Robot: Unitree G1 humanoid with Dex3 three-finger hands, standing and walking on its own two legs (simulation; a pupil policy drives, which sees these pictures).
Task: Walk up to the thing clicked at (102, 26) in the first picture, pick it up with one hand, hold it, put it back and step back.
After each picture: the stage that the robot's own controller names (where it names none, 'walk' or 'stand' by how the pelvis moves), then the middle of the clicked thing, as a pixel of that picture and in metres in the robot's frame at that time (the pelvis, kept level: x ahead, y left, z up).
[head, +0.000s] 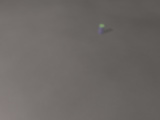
stand; (101, 29) +1.64 -0.32 -0.72
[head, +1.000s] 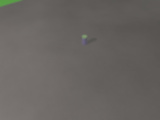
walk; (84, 40) +1.54 +0.02 -0.69
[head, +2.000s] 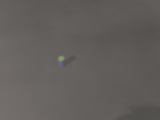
walk; (61, 62) +1.04 +0.19 -0.71
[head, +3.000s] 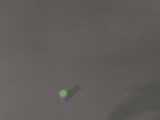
walk; (63, 96) +0.64 +0.17 -0.72
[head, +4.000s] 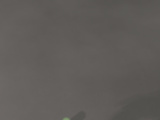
walk; out of the picture +0.43 +0.11 -0.71
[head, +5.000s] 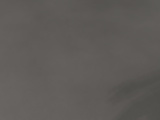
stand; out of the picture +0.34 +0.10 -0.72
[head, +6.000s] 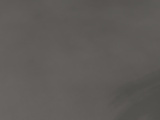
stand; out of the picture +0.34 +0.12 -0.73
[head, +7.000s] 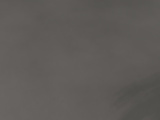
stand; out of the picture +0.33 +0.13 -0.73
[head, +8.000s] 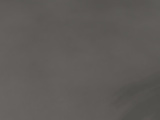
stand; out of the picture +0.32 +0.12 -0.73
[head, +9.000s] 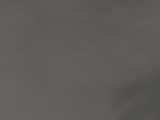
go down; out of the picture +0.32 +0.12 -0.73
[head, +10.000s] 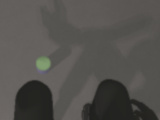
go down; (43, 65) +0.42 +0.12 -0.35
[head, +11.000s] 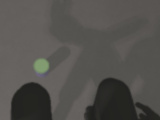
approach; (41, 68) +0.42 +0.13 -0.32
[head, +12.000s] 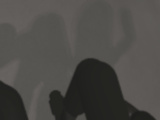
close in; out of the picture +0.42 +0.18 -0.23
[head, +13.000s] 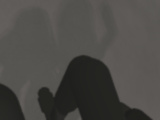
close; out of the picture +0.43 +0.19 -0.23
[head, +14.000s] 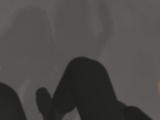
lift; out of the picture +0.42 +0.19 -0.24
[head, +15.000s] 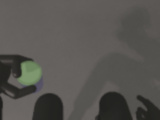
lift; (31, 78) +0.33 +0.17 -0.04
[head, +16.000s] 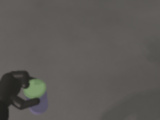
hold; (37, 97) +0.30 +0.15 +0.00
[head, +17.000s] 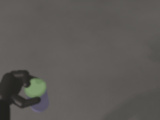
hold; (37, 96) +0.31 +0.15 +0.00
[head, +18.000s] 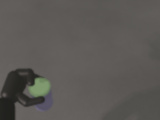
crouch; (42, 95) +0.31 +0.13 -0.01
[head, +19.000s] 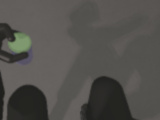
crouch; (21, 50) +0.45 +0.15 -0.10
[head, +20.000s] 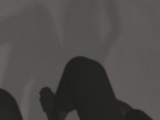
lower; out of the picture +0.45 +0.24 -0.23
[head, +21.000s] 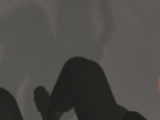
lower; out of the picture +0.44 +0.23 -0.25
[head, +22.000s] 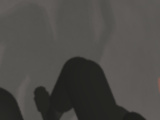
lower; out of the picture +0.44 +0.23 -0.25
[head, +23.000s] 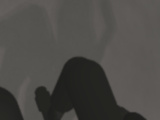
lower; out of the picture +0.44 +0.23 -0.24
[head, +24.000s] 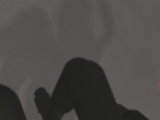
loosen; out of the picture +0.43 +0.20 -0.25
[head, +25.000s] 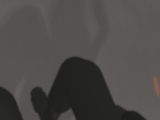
withdraw; out of the picture +0.42 +0.21 -0.25
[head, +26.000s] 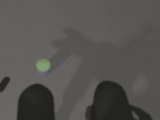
walk; (43, 67) +0.44 +0.14 -0.35
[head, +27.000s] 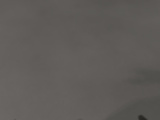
stand; out of the picture +0.36 +0.09 -0.66
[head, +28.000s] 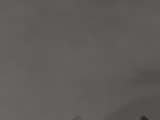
stand; out of the picture +0.37 +0.10 -0.67
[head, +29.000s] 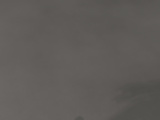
stand; out of the picture +0.37 +0.10 -0.69
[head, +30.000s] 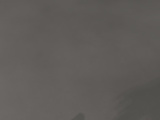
walk; out of the picture +0.38 +0.10 -0.72
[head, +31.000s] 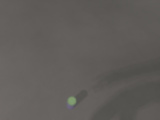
walk; (71, 103) +0.49 -0.02 -0.71
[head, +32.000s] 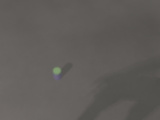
walk; (57, 73) +0.72 +0.17 -0.68
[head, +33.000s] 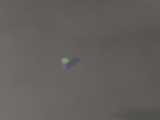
stand; (65, 64) +0.98 +0.14 -0.70
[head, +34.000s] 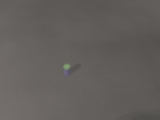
stand; (67, 70) +0.99 +0.12 -0.72
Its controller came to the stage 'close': yes
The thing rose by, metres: 0.72
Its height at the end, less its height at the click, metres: +0.00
